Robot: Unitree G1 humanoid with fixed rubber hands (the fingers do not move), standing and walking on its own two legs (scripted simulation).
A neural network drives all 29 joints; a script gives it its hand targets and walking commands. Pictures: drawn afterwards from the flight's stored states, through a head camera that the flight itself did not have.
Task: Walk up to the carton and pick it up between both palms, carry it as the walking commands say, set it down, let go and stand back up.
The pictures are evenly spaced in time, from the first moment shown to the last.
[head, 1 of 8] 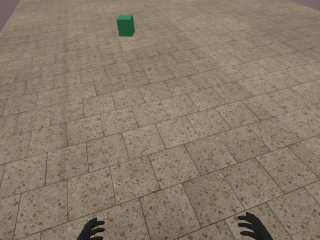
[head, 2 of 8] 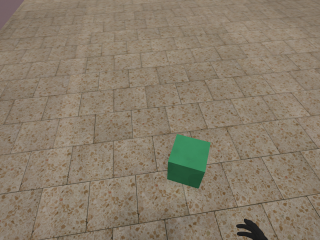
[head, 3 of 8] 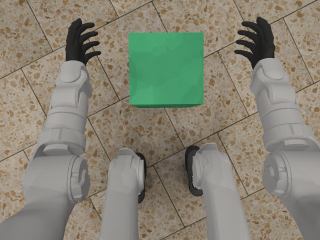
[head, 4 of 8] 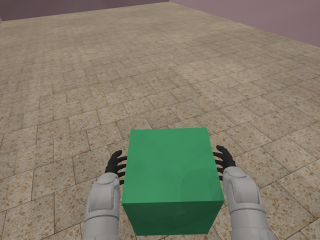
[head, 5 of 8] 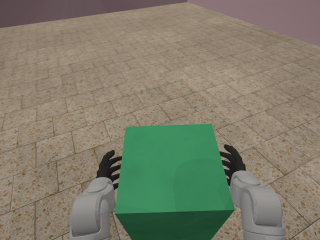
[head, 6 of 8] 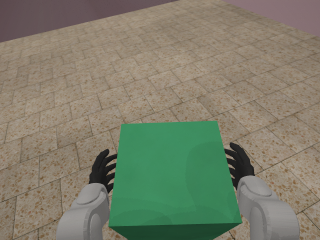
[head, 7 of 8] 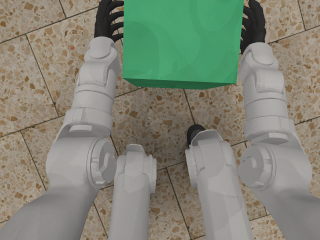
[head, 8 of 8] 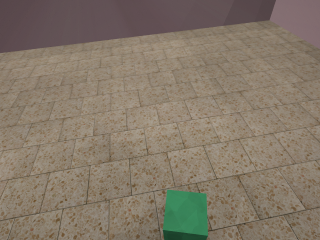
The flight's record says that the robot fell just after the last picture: no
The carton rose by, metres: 0.71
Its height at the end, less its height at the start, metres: +0.00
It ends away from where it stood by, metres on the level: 4.75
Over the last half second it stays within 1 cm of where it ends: yes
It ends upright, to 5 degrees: yes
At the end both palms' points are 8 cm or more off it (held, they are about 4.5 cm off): yes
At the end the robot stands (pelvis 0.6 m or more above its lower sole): yes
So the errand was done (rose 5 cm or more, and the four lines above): yes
